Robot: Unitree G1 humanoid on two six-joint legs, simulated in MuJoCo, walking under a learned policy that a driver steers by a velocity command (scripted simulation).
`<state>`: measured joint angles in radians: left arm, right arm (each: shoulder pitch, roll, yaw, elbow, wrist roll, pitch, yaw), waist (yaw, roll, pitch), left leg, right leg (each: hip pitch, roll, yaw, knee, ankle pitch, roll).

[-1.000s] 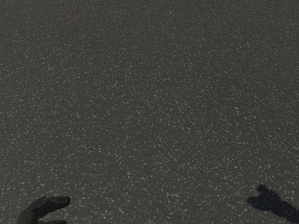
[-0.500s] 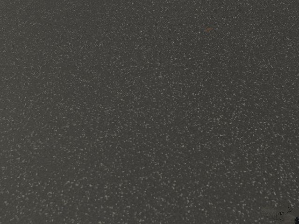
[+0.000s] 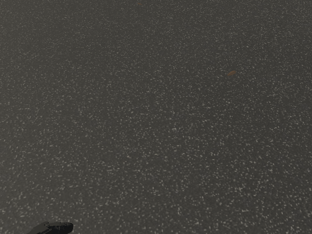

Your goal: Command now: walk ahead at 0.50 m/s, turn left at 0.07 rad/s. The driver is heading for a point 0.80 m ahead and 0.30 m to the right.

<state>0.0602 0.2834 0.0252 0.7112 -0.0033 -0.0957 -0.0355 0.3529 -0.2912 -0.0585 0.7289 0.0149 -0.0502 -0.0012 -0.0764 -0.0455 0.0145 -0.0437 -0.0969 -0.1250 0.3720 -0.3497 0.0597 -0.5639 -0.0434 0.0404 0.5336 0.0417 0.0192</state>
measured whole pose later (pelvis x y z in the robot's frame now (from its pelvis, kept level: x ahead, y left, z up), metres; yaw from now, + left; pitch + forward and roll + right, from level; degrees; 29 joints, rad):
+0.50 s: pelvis +0.28 -0.03 +0.00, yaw -12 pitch +2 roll +0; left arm 0.41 0.29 0.06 0.79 -0.03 -0.03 0.02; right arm 0.02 -0.27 -0.03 0.64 0.01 -0.11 0.02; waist 0.11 0.02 0.02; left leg -0.51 0.00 -0.11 0.48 -0.01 -0.04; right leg -0.08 0.10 0.19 0.39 -0.34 -0.06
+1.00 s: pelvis +0.52 -0.11 -0.01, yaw -31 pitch +2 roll +3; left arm 0.07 0.28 0.05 0.60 -0.02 -0.02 -0.05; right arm 0.34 -0.31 -0.08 0.84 0.02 -0.07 0.00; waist -0.10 -0.03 0.04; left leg 0.09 0.01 0.20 0.27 -0.38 -0.04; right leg -0.62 -0.07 -0.01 0.65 -0.08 -0.04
